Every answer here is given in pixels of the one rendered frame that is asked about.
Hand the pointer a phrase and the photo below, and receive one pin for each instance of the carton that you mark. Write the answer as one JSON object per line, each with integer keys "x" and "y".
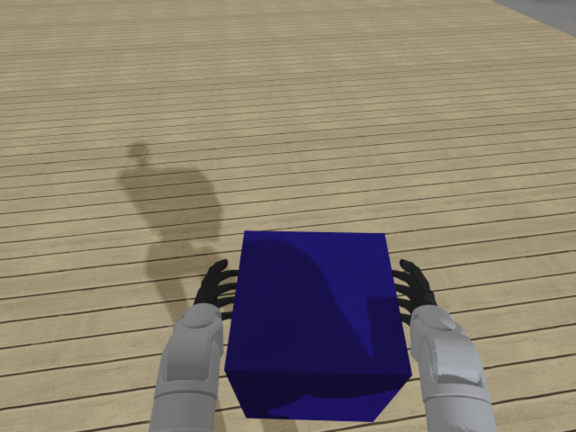
{"x": 316, "y": 330}

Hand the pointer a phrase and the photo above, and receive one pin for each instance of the robot left forearm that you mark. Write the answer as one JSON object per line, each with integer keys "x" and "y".
{"x": 188, "y": 375}

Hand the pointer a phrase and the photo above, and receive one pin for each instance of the robot right hand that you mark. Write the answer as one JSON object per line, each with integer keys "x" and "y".
{"x": 418, "y": 291}

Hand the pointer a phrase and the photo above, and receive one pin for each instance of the robot left hand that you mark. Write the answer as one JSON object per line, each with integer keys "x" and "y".
{"x": 210, "y": 290}

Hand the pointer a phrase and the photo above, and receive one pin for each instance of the robot right forearm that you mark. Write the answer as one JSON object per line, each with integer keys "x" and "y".
{"x": 452, "y": 379}

